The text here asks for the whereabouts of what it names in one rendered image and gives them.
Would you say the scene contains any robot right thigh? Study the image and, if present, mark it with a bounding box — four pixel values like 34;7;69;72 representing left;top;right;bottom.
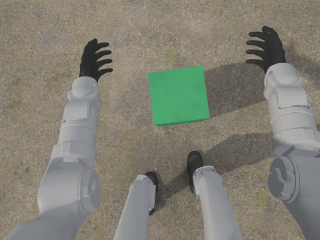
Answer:
193;171;243;240

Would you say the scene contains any right robot hand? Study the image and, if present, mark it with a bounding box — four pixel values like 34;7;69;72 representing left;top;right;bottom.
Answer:
245;25;286;75

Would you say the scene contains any robot thigh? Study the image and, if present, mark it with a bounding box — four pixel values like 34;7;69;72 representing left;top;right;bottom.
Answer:
113;180;156;240
193;171;243;240

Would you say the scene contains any right robot upper arm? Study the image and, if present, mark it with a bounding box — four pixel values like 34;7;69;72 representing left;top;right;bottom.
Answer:
267;154;320;240

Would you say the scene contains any left robot upper arm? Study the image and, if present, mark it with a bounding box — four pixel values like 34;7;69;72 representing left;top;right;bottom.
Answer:
2;167;102;240

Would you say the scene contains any robot left forearm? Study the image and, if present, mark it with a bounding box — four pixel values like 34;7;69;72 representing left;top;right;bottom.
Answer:
37;76;102;210

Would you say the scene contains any robot left thigh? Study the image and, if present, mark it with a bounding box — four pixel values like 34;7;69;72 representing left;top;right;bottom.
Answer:
113;180;156;240

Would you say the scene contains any robot right forearm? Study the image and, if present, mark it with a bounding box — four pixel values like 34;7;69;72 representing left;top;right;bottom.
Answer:
263;63;320;158

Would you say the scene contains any carton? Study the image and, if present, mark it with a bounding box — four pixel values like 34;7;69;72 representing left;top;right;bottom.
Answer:
148;65;210;127

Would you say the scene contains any left robot hand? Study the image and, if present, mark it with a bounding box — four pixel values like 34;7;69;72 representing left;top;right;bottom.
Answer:
79;38;113;83

